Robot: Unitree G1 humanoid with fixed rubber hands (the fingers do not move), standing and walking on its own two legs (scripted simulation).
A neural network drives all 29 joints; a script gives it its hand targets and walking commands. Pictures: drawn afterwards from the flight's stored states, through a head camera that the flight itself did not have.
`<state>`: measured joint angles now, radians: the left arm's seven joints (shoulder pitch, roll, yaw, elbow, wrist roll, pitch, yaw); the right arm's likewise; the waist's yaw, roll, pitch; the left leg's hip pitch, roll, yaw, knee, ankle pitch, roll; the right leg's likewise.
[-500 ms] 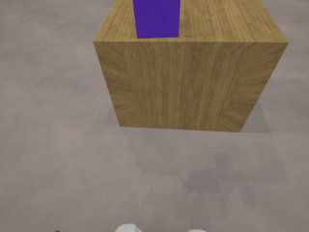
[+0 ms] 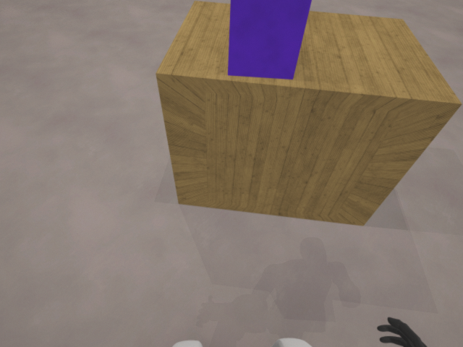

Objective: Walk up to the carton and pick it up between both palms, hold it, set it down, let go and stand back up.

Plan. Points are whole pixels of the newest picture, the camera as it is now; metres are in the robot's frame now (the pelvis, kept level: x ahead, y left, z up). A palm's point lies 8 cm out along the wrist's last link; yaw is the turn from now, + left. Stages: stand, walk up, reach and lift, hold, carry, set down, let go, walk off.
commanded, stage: walk up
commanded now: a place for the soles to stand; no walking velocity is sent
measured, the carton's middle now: (264, 23) +0.97 -0.07 +0.11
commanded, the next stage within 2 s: none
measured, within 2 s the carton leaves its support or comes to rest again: neither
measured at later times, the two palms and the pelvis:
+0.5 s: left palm (76, 333) +0.15 +0.29 -0.08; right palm out of the picture +0.14 -0.33 -0.12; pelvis +0.09 -0.03 +0.00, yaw -4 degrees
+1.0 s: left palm (69, 280) +0.26 +0.35 -0.13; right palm (384, 299) +0.21 -0.26 -0.07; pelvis +0.19 +0.05 +0.00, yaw -4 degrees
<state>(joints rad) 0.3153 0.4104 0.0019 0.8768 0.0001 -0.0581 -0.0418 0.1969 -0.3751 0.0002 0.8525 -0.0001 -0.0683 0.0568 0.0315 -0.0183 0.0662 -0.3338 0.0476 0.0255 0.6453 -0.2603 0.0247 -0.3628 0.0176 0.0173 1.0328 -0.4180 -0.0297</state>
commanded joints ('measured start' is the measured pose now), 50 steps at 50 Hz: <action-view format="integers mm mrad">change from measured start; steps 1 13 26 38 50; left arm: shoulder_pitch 102 71 131 -27 54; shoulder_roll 206 186 284 198 172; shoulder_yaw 89 83 117 68 84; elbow -7 -29 -53 -89 12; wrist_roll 6 19 12 10 7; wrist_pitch -23 -46 -66 -28 26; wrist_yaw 7 -2 50 32 14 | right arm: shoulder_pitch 25 -3 35 289 140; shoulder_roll -275 -307 -237 -270 -269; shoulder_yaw -121 -131 -112 -146 -119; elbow -71 -113 -68 20 -54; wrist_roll -4 -14 -30 -22 0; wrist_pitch -29 1 51 -23 -36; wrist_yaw -29 -15 -7 -27 -55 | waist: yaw -41 -9 11 -149 -54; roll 170 163 -98 24 158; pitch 62 15 -35 -167 84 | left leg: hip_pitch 101 6 -322 389 196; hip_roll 218 215 55 30 217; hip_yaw -217 -105 -85 -31 -128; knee -439 -250 368 -218 -408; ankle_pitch -195 -235 -49 19 121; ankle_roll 150 172 -9 -14 31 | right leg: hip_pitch -212 97 253 -105 -253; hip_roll -50 -53 -269 -127 -17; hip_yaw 55 -53 438 137 98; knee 45 -463 -786 -245 -7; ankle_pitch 111 178 -30 179 193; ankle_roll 9 4 -162 -106 29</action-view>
